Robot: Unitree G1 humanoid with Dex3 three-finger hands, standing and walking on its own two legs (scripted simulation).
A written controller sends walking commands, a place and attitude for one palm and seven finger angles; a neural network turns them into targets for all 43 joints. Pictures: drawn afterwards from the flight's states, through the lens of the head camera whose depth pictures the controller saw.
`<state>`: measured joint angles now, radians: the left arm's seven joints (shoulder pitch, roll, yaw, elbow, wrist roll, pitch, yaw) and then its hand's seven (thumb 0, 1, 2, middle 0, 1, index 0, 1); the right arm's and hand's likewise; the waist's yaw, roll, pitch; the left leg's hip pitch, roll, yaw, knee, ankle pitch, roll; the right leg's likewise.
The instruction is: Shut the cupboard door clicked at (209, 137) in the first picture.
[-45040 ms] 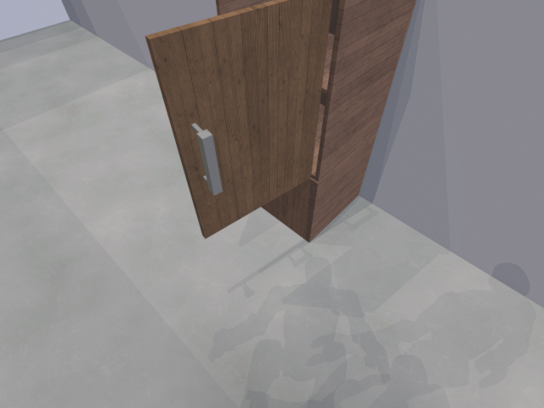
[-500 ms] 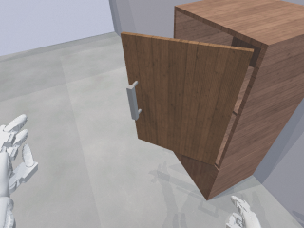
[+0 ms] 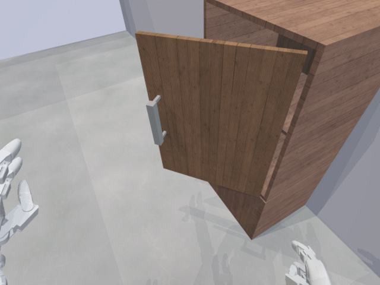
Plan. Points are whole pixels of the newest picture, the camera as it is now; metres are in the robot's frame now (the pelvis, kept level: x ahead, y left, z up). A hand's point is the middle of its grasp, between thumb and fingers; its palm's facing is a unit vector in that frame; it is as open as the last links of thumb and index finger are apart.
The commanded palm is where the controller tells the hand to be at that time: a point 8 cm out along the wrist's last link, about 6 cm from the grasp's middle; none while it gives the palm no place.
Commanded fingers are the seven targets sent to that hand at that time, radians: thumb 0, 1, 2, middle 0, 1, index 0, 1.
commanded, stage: step back with the hand held close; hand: left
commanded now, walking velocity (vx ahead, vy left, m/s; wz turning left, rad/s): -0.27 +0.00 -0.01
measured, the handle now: (158, 120) +0.62 +0.17 -0.03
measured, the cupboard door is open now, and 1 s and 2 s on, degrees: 39 39 39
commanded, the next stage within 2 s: stop stepping back and stand still in 1.14 s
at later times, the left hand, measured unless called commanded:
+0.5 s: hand out of the picture +0.12 +0.29 +0.15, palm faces +0.45 -0.77 -0.46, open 7.4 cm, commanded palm +0.07 +0.32 +0.18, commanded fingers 0.00 0.90 0.90 -0.20 -0.30 -0.20 -0.30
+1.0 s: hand out of the picture +0.04 +0.30 +0.17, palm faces +0.48 -0.72 -0.49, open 7.4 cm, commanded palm -0.03 +0.32 +0.18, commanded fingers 0.00 0.90 0.90 -0.20 -0.30 -0.20 -0.30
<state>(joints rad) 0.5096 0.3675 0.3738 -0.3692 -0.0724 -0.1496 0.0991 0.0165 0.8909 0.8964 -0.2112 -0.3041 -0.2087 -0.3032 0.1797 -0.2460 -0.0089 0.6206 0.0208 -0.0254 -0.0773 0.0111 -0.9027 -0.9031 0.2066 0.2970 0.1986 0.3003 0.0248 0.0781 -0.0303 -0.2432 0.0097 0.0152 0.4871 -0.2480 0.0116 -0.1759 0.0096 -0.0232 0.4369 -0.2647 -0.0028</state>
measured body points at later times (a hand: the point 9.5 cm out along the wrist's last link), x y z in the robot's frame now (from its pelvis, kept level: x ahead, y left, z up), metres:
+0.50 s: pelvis -0.07 +0.02 -0.01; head -0.07 +0.03 +0.44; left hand +0.09 +0.33 +0.18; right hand +0.10 -0.22 -0.09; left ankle +0.01 +0.11 -0.74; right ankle -0.02 -0.12 -0.74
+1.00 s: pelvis -0.14 +0.01 -0.02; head -0.14 +0.04 +0.43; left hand +0.01 +0.33 +0.19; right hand +0.02 -0.22 -0.10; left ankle +0.00 +0.12 -0.74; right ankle -0.20 -0.11 -0.74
